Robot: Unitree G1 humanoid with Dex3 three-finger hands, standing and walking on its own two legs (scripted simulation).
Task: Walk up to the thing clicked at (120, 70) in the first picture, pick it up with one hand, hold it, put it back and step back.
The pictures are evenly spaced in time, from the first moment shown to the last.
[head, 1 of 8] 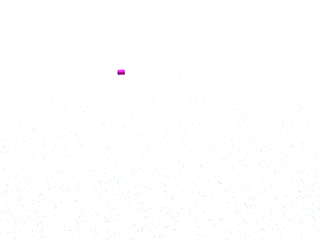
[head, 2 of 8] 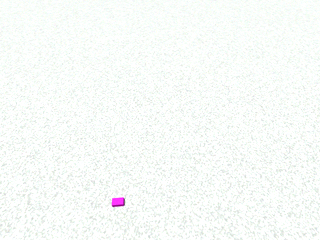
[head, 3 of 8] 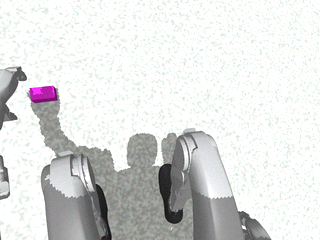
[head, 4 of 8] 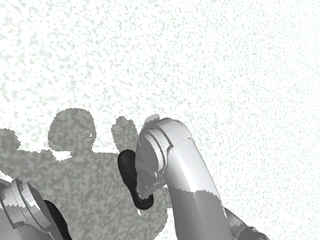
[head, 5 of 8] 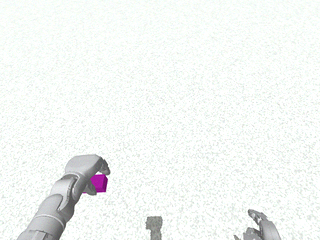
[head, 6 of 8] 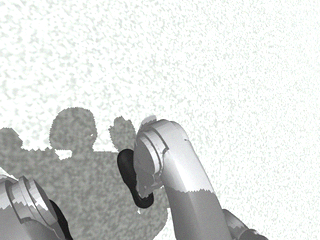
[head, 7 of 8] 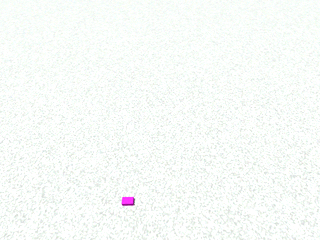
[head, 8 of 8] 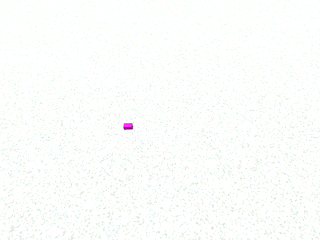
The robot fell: no
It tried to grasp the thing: yes
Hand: left
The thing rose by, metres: 0.68
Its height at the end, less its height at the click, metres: +0.00
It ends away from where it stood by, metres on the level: 0.01
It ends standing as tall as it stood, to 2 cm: yes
